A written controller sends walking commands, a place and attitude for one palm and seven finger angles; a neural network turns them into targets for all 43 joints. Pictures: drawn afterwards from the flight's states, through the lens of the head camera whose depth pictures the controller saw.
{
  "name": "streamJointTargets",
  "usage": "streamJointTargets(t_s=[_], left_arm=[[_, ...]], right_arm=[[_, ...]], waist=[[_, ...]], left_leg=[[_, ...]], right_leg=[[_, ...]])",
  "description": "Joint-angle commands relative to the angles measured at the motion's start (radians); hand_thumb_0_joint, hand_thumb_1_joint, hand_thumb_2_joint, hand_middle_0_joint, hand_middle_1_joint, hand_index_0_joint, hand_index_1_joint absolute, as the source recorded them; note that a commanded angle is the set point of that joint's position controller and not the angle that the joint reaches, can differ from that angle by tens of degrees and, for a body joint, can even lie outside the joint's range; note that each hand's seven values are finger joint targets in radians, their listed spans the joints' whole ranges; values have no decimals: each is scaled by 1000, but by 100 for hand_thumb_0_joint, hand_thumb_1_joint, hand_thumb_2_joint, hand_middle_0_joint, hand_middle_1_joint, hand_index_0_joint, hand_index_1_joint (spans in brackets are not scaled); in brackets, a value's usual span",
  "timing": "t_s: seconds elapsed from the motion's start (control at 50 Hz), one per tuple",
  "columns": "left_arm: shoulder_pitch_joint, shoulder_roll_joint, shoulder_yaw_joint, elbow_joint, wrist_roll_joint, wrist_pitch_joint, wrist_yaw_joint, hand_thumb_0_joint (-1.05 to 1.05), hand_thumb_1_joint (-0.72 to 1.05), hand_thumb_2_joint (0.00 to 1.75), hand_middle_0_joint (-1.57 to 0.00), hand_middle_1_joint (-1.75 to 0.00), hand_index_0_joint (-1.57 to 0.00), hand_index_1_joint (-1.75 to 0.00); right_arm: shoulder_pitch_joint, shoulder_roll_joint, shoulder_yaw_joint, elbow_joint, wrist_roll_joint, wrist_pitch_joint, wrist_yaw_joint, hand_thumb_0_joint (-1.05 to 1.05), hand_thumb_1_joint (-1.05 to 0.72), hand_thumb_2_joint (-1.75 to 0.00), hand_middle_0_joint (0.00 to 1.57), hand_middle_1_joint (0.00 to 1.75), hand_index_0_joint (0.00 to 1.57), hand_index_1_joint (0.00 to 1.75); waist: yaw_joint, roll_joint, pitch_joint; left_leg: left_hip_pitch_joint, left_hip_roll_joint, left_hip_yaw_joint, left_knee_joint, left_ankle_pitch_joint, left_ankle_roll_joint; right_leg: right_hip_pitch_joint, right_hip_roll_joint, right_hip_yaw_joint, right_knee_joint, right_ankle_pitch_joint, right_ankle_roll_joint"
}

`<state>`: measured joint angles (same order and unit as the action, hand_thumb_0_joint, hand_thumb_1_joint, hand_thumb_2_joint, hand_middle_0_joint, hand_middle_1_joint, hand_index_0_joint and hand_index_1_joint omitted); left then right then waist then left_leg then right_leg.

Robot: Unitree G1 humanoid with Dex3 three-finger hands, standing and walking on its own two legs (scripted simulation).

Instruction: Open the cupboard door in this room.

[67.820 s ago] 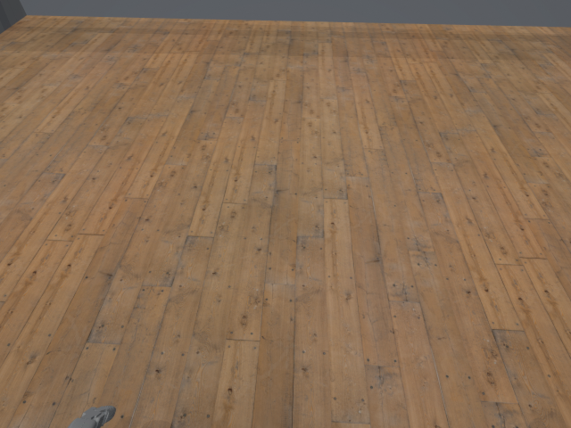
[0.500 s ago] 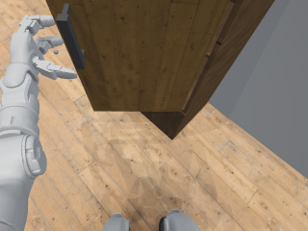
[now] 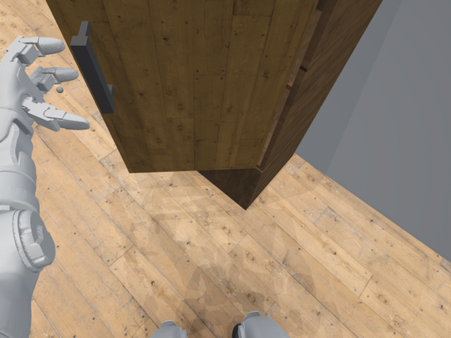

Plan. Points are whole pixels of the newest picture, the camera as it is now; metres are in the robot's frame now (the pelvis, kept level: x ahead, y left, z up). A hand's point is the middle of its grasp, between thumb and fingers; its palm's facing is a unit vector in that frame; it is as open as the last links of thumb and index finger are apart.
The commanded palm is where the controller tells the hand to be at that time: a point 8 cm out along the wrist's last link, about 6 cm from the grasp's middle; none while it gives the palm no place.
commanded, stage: move the hooked fingers beside the handle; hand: left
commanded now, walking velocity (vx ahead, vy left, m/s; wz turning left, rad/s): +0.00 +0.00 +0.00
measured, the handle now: (97, 71) +0.56 +0.17 +0.11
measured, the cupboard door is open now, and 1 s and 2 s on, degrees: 45 45 45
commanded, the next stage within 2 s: slide the fingers in behind the handle in 0.92 s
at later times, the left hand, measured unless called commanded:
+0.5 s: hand (57, 91) +0.51 +0.23 +0.11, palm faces -0.03 -1.00 +0.00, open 13.9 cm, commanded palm +0.49 +0.27 +0.10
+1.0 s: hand (54, 92) +0.51 +0.23 +0.11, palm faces -0.01 -1.00 +0.00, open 13.9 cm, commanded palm +0.49 +0.28 +0.10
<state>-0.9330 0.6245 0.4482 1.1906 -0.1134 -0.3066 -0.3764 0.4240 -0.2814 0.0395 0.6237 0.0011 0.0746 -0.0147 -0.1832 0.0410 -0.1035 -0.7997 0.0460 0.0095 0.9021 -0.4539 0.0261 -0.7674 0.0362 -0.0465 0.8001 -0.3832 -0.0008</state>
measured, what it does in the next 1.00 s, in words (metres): stands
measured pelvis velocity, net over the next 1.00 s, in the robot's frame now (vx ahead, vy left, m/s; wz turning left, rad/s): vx -0.01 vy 0.00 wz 0.00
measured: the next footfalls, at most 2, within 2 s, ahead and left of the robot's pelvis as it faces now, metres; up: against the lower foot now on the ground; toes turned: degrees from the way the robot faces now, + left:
none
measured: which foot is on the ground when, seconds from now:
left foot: down 0.00-1.00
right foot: down 0.00-1.00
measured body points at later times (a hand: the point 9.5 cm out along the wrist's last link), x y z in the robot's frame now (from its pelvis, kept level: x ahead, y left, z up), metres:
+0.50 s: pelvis -0.03 +0.01 -0.01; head +0.11 +0.03 +0.42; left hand +0.50 +0.28 +0.11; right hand -0.05 -0.27 -0.11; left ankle -0.02 +0.10 -0.69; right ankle -0.01 -0.13 -0.69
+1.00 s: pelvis -0.01 +0.00 +0.00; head +0.12 +0.03 +0.43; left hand +0.50 +0.29 +0.11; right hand -0.03 -0.27 -0.10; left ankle -0.02 +0.10 -0.69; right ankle -0.01 -0.13 -0.69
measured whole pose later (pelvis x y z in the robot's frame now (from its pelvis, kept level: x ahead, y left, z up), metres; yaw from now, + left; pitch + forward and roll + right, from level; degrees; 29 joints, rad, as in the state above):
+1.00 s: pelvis -0.01 +0.00 +0.00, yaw +0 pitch +21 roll -4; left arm -0.99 0.68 0.45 1.24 -0.10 -0.28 -0.39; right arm 0.44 -0.29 0.05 0.62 0.00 0.07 -0.03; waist -0.20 0.04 -0.09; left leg -0.85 0.05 0.00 0.94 -0.45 0.03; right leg -0.81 0.04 -0.05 0.82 -0.37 0.00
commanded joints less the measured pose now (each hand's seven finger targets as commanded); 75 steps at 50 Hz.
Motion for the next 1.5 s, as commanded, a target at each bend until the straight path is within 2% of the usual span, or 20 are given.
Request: streamJointTargets(t_s=[0.0, 0.08, 0.18, 0.24, 0.36, 0.44, 0.48, 0.5, 0.58, 0.72, 0.76, 0.82, 0.86, 0.94, 0.98, 1.02, 1.2, 1.26, 1.38, 1.48], left_arm=[[-417, 304, 30, -188, -20, -59, -11, 0, -50, 30, -30, -120, -30, -120], [-452, 341, 43, -181, -22, -67, -26, 0, -50, 30, -30, -120, -30, -120], [-474, 297, 10, -194, -34, -82, -46, 0, -50, 30, -30, -120, -30, -120], [-533, 298, -11, -129, -30, -57, -46, 0, -50, 30, -30, -120, -30, -120], [-581, 305, -11, -155, -10, -65, -16, 0, -50, 30, -30, -120, -30, -120], [-609, 326, -5, -118, 3, -52, -3, 0, -50, 30, -30, -120, -30, -120], [-609, 375, 25, -144, 15, -56, 3, 0, -50, 30, -30, -120, -30, -120], [-606, 355, 11, -131, 17, -51, 5, 0, -50, 30, -30, -120, -30, -120], [-534, 419, 70, -132, 18, -45, 4, 0, -50, 30, -30, -120, -30, -120], [-459, 372, 53, -158, -2, -33, -22, 0, -50, 30, -30, -120, -30, -120], [-472, 317, 23, -190, -15, -38, -26, 0, -50, 30, -30, -120, -30, -120], [-461, 349, 48, -151, -17, -31, -25, 0, -50, 30, -30, -120, -30, -120], [-489, 322, 23, -154, -17, -36, -23, 0, -50, 30, -30, -120, -30, -120], [-518, 348, 25, -167, -6, -47, -17, 0, -50, 30, -30, -120, -30, -120], [-538, 338, 25, -219, -9, -68, -18, 0, -50, 30, -30, -120, -30, -120], [-485, 343, 45, -204, -17, -68, -20, 0, -50, 30, -30, -120, -30, -120], [-473, 216, -33, -271, -34, -42, -4, 0, -50, 30, -30, -120, -30, -120], [-476, 204, -26, -210, -41, -33, 19, 0, -50, 30, -30, -120, -30, -120], [-480, 241, 4, -239, -9, -59, 64, 0, -50, 30, -30, -120, -30, -120], [-471, 195, -18, -242, -9, -75, 72, 0, -50, 30, -30, -120, -30, -120]], right_arm=[[169, -192, -65, -45, 5, 0, -22, 0, -90, -90, 20, 30, 20, 30], [166, -199, -62, -45, 6, 0, -28, 0, -90, -90, 20, 30, 20, 30], [164, -199, -61, -40, 5, -8, -30, 0, -90, -90, 20, 30, 20, 30], [162, -206, -55, -27, 8, -15, -37, 0, -90, -90, 20, 30, 20, 30], [180, -206, -51, -25, -3, -34, -38, 0, -90, -90, 20, 30, 20, 30], [189, -210, -48, -24, -3, -37, -36, 0, -90, -90, 20, 30, 20, 30], [197, -212, -47, -27, -5, -36, -37, 0, -90, -90, 20, 30, 20, 30], [199, -209, -46, -28, -5, -36, -35, 0, -90, -90, 20, 30, 20, 30], [210, -211, -47, -40, -6, -28, -33, 0, -90, -90, 20, 30, 20, 30], [215, -211, -57, -48, -1, -12, -27, 0, -90, -90, 20, 30, 20, 30], [216, -205, -60, -47, -2, -12, -25, 0, -90, -90, 20, 30, 20, 30], [212, -208, -59, -38, -2, -8, -25, 0, -90, -90, 20, 30, 20, 30], [209, -206, -58, -39, -1, -10, -29, 0, -90, -90, 20, 30, 20, 30], [203, -206, -57, -34, 0, -14, -31, 0, -90, -90, 20, 30, 20, 30], [203, -202, -60, -33, -4, -18, -30, 0, -90, -90, 20, 30, 20, 30], [199, -201, -62, -35, -4, -17, -28, 0, -90, -90, 20, 30, 20, 30], [175, -189, -68, -40, -1, -12, -19, 0, -90, -90, 20, 30, 20, 30], [181, -190, -67, -33, -1, -13, -19, 0, -90, -90, 20, 30, 20, 30], [175, -183, -66, -43, -6, -19, -11, 0, -90, -90, 20, 30, 20, 30], [172, -179, -71, -43, -4, -23, -5, 0, -90, -90, 20, 30, 20, 30]], waist=[[-3, 108, -433], [-10, 120, -423], [-15, 162, -455], [-48, 113, -359], [-42, 189, -426], [-52, 161, -422], [-35, 194, -480], [-40, 191, -471], [-14, 164, -502], [-9, 128, -464], [-18, 163, -460], [-17, 130, -410], [-32, 114, -380], [-32, 146, -414], [-24, 197, -492], [-12, 170, -501], [-14, 209, -495], [-30, 102, -405], [-7, 120, -468], [-7, 118, -473]], left_leg=[[330, -19, -52, -57, 556, 2], [318, -20, -55, -57, 503, 3], [379, -14, -70, -50, 511, -6], [296, -16, -73, -58, 387, 4], [362, -11, -95, -48, 416, -7], [332, -9, -99, -48, 388, -7], [358, -9, -100, -44, 431, -12], [356, -9, -98, -42, 430, -12], [324, -10, -81, -41, 466, -6], [327, -7, -73, -53, 494, -4], [374, -7, -74, -52, 533, -4], [324, -9, -69, -54, 478, -2], [312, -11, -70, -57, 457, 3], [322, -12, -72, -49, 461, -1], [396, -10, -81, -37, 541, -11], [394, -8, -76, -30, 567, -11], [457, -2, -83, -35, 646, -19], [371, -9, -78, -47, 554, -4], [344, -20, -65, -44, 542, -4], [360, -17, -65, -50, 525, -6]], right_leg=[[182, 27, 14, -41, 459, -11], [162, 26, 17, -43, 413, -13], [106, 30, 8, -40, 361, -16], [71, 27, 10, -55, 282, -12], [11, 27, 0, -35, 241, -22], [12, 28, -1, -37, 224, -16], [28, 26, 0, -27, 249, -18], [21, 28, -1, -29, 248, -17], [97, 30, 6, -27, 312, -14], [113, 38, 0, -38, 346, -14], [85, 39, -3, -42, 353, -17], [92, 37, 1, -48, 334, -14], [82, 36, 2, -50, 322, -15], [83, 32, 8, -41, 326, -14], [80, 32, 7, -28, 361, -17], [104, 34, 6, -29, 390, -15], [80, 34, -5, -34, 406, -15], [96, 35, -6, -45, 388, -15], [160, 27, 12, -26, 428, -14], [148, 28, 9, -27, 404, -14]])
